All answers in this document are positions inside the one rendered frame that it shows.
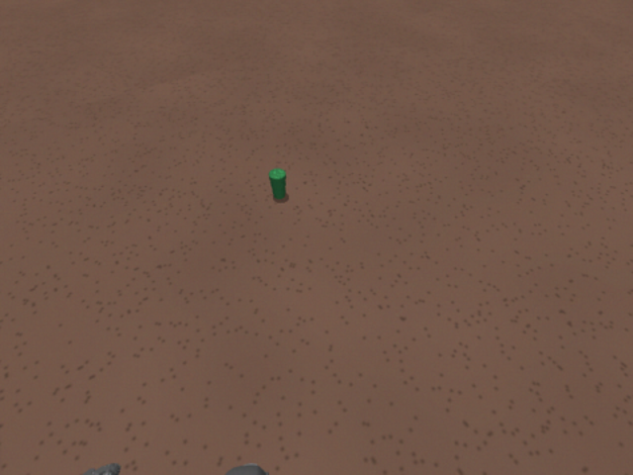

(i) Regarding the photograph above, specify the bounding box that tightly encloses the cup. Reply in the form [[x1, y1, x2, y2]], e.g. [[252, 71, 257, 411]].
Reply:
[[269, 168, 286, 199]]

